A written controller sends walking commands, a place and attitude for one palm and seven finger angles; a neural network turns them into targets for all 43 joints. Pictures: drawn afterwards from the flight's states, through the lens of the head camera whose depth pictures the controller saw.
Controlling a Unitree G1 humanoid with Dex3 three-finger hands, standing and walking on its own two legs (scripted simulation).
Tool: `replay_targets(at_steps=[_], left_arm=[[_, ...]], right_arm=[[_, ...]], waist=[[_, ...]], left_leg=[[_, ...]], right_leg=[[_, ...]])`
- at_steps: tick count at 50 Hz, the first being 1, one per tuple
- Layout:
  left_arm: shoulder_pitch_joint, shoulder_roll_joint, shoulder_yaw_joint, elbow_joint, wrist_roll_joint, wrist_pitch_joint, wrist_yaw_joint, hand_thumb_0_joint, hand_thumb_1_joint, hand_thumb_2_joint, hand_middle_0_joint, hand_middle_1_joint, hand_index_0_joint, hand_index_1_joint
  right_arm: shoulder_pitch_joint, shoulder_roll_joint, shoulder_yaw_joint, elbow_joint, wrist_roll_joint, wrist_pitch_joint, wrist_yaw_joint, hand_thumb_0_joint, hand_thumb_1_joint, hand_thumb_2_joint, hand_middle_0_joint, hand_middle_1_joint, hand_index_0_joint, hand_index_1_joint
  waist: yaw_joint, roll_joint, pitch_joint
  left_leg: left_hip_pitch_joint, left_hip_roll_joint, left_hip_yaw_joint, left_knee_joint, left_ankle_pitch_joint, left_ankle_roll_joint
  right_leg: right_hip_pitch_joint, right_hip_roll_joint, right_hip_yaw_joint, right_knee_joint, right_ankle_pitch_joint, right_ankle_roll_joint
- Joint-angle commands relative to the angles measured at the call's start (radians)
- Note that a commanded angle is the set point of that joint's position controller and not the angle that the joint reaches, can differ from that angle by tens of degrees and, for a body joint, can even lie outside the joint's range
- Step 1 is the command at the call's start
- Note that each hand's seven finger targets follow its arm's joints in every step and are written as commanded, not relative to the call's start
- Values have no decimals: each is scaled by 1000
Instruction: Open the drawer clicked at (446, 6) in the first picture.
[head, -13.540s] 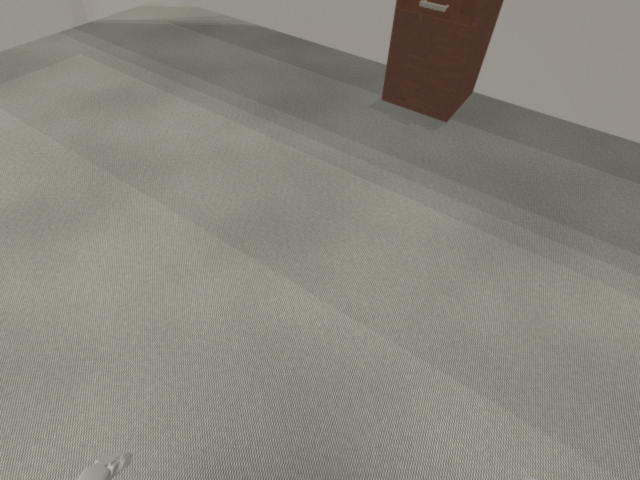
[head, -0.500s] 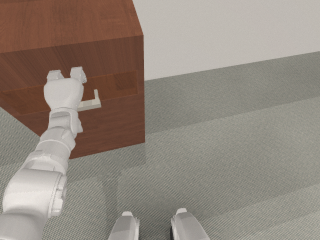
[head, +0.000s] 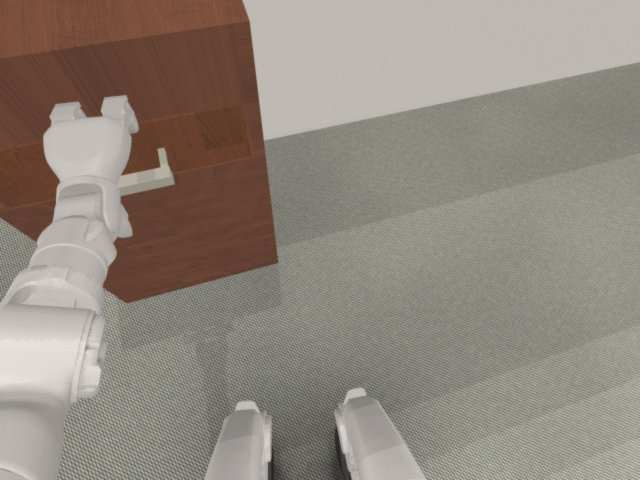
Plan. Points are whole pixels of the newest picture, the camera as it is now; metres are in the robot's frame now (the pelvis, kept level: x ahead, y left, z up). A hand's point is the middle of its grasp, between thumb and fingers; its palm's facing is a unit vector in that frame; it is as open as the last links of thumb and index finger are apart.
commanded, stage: move the hooked fingers above the handle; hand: left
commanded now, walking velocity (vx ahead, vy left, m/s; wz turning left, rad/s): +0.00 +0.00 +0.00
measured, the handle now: (123, 174) +0.56 +0.24 -0.06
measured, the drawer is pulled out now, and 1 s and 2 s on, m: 0.00 0.00 0.00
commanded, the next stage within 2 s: none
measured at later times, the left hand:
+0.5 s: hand (110, 169) +0.52 +0.23 +0.01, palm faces +0.00 +0.03 -1.00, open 13.7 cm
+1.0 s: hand (110, 169) +0.52 +0.23 +0.01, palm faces +0.00 +0.03 -1.00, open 13.7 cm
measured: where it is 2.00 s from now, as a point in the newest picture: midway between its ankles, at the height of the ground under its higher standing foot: outside the picture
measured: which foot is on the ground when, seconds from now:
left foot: down 0.00-1.00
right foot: down 0.00-1.00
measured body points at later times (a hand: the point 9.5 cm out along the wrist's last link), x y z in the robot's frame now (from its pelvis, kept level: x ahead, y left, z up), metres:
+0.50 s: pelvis -0.02 +0.01 -0.01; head +0.13 +0.01 +0.42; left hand +0.51 +0.23 +0.06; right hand +0.01 -0.27 -0.13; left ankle +0.04 +0.12 -0.62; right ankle +0.05 -0.12 -0.62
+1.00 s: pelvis -0.02 +0.01 -0.01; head +0.14 +0.01 +0.42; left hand +0.51 +0.23 +0.06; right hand +0.01 -0.26 -0.13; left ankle +0.04 +0.12 -0.62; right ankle +0.05 -0.12 -0.62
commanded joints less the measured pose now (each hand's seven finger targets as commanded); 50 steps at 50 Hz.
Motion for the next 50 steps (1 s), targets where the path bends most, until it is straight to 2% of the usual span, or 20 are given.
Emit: replay_targets(at_steps=[1, 4, 6, 9, 11, 14, 15, 18, 20, 23, 28, 30, 33, 37, 39, 40, 43, 44, 48, 50], left_arm=[[-373, 363, 98, -81, -23, 85, 38, 0, -500, 300, -300, -1200, -300, -1200], [-412, 376, 91, -71, -32, 135, 43, 0, -500, 300, -300, -1200, -300, -1200], [-436, 360, 65, -43, -35, 168, 35, 0, -500, 300, -300, -1200, -300, -1200], [-460, 394, 70, -33, -33, 195, 15, 0, -500, 300, -300, -1200, -300, -1200], [-435, 388, 54, 2, -35, 205, -8, 0, -500, 300, -300, -1200, -300, -1200], [-447, 363, 26, 26, -32, 192, -37, 0, -500, 300, -300, -1200, -300, -1200], [-443, 382, 39, 16, -31, 182, -43, 0, -500, 300, -300, -1200, -300, -1200], [-427, 363, 33, 21, -36, 154, -56, 0, -500, 300, -300, -1200, -300, -1200], [-392, 375, 48, 24, -34, 135, -57, 0, -500, 300, -300, -1200, -300, -1200], [-420, 370, 44, 6, -32, 119, -48, 0, -500, 300, -300, -1200, -300, -1200], [-454, 370, 44, -22, -33, 128, -27, 0, -500, 300, -300, -1200, -300, -1200], [-442, 400, 63, -27, -34, 139, -22, 0, -500, 300, -300, -1200, -300, -1200], [-448, 378, 48, -19, -46, 158, -25, 0, -500, 300, -300, -1200, -300, -1200], [-432, 422, 60, -12, -47, 170, -40, 0, -500, 300, -300, -1200, -300, -1200], [-438, 419, 58, -16, -48, 165, -47, 0, -500, 300, -300, -1200, -300, -1200], [-412, 424, 63, -5, -47, 166, -51, 0, -500, 300, -300, -1200, -300, -1200], [-427, 400, 51, -16, -51, 152, -55, 0, -500, 300, -300, -1200, -300, -1200], [-396, 424, 66, -7, -52, 149, -57, 0, -500, 300, -300, -1200, -300, -1200], [-392, 410, 66, -36, -54, 126, -56, 0, -500, 300, -300, -1200, -300, -1200], [-379, 421, 70, -26, -52, 121, -50, 0, -500, 300, -300, -1200, -300, -1200]], right_arm=[[132, -165, -55, -41, 5, -17, -6, 0, -900, -900, 200, 300, 200, 300], [136, -170, -51, -31, 11, -11, -5, 0, -900, -900, 200, 300, 200, 300], [134, -169, -47, -27, 15, -9, -8, 0, -900, -900, 200, 300, 200, 300], [132, -175, -36, -24, 17, -6, -15, 0, -900, -900, 200, 300, 200, 300], [124, -171, -26, -31, 20, -3, -21, 0, -900, -900, 200, 300, 200, 300], [126, -170, -17, -36, 20, -6, -28, 0, -900, -900, 200, 300, 200, 300], [125, -172, -16, -39, 19, -6, -30, 0, -900, -900, 200, 300, 200, 300], [121, -165, -15, -48, 18, -9, -33, 0, -900, -900, 200, 300, 200, 300], [119, -172, -16, -55, 17, -11, -33, 0, -900, -900, 200, 300, 200, 300], [116, -168, -18, -59, 17, -14, -34, 0, -900, -900, 200, 300, 200, 300], [125, -172, -24, -60, 17, -19, -33, 0, -900, -900, 200, 300, 200, 300], [129, -176, -23, -57, 19, -17, -33, 0, -900, -900, 200, 300, 200, 300], [126, -171, -20, -55, 22, -15, -33, 0, -900, -900, 200, 300, 200, 300], [119, -175, -12, -56, 28, -12, -42, 0, -900, -900, 200, 300, 200, 300], [122, -175, -11, -53, 27, -13, -45, 0, -900, -900, 200, 300, 200, 300], [122, -176, -7, -57, 28, -10, -44, 0, -900, -900, 200, 300, 200, 300], [117, -169, -9, -57, 27, -13, -46, 0, -900, -900, 200, 300, 200, 300], [118, -174, -7, -60, 27, -12, -47, 0, -900, -900, 200, 300, 200, 300], [117, -166, -10, -62, 24, -11, -47, 0, -900, -900, 200, 300, 200, 300], [117, -171, -10, -61, 26, -10, -48, 0, -900, -900, 200, 300, 200, 300]], waist=[[-12, -12, -432], [-20, 5, -464], [-36, -11, -443], [-38, 2, -451], [-39, -24, -417], [-59, -39, -351], [-48, -36, -364], [-55, -56, -338], [-39, -54, -331], [-48, -48, -320], [-44, -17, -378], [-33, -12, -410], [-39, -21, -407], [-32, -40, -409], [-37, -38, -404], [-26, -44, -391], [-41, -56, -374], [-24, -55, -372], [-22, -52, -383], [-25, -68, -354]], left_leg=[[189, -7, 54, -140, 66, 59], [215, -7, 47, -153, 77, 57], [210, -8, 49, -161, 54, 60], [221, -6, 48, -171, 43, 61], [190, -9, 52, -174, 22, 63], [161, -5, 50, -173, -2, 65], [154, -5, 51, -166, -8, 65], [133, -4, 49, -159, -25, 66], [118, -5, 49, -151, -43, 65], [111, -4, 45, -142, -59, 64], [131, -5, 38, -139, -53, 61], [139, -5, 41, -138, -43, 61], [142, -6, 41, -147, -46, 61], [121, -9, 50, -151, -68, 64], [130, -7, 48, -152, -57, 64], [127, -8, 45, -159, -61, 62], [124, -4, 48, -152, -58, 65], [109, -8, 52, -151, -55, 65], [117, -6, 53, -144, -27, 64], [104, -6, 52, -143, -36, 65]], right_leg=[[293, -19, -39, -182, 43, -30], [304, -20, -46, -184, 55, -27], [305, -21, -49, -198, 39, -22], [306, -25, -49, -203, 33, -21], [319, -24, -46, -211, 16, -19], [286, -24, -49, -212, -2, -18], [289, -24, -47, -206, -10, -20], [272, -24, -45, -202, -25, -21], [248, -23, -46, -191, -50, -24], [219, -23, -48, -181, -65, -27], [207, -24, -52, -161, -61, -28], [227, -25, -51, -161, -52, -25], [239, -24, -51, -169, -53, -23], [273, -27, -43, -185, -75, -17], [269, -27, -44, -184, -58, -17], [270, -26, -47, -183, -66, -19], [266, -26, -43, -189, -60, -16], [282, -27, -39, -189, -61, -17], [291, -25, -37, -186, -34, -19], [279, -25, -37, -189, -44, -17]])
